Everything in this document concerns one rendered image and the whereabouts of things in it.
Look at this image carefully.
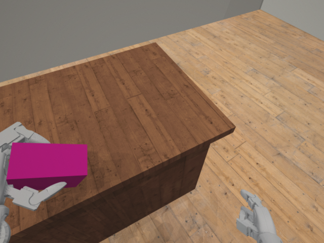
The right robot hand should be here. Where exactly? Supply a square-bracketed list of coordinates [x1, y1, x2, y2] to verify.
[236, 189, 277, 241]

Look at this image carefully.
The sponge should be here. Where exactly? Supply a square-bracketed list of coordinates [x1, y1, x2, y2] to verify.
[6, 142, 88, 190]

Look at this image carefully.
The left robot hand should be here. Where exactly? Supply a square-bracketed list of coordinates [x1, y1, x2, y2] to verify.
[0, 122, 67, 211]

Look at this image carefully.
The robot right forearm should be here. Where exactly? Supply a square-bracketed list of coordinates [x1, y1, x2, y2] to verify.
[257, 233, 283, 243]

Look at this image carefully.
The table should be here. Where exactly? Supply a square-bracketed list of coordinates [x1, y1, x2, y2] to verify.
[0, 43, 236, 243]

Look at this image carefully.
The robot left forearm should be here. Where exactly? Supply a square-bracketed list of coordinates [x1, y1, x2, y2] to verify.
[0, 205, 11, 243]

